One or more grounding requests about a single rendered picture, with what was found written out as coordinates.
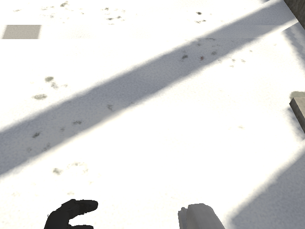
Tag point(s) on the left robot hand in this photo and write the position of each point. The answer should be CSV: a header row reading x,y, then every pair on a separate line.
x,y
60,218

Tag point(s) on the robot right thigh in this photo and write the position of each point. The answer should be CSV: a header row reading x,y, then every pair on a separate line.
x,y
198,216

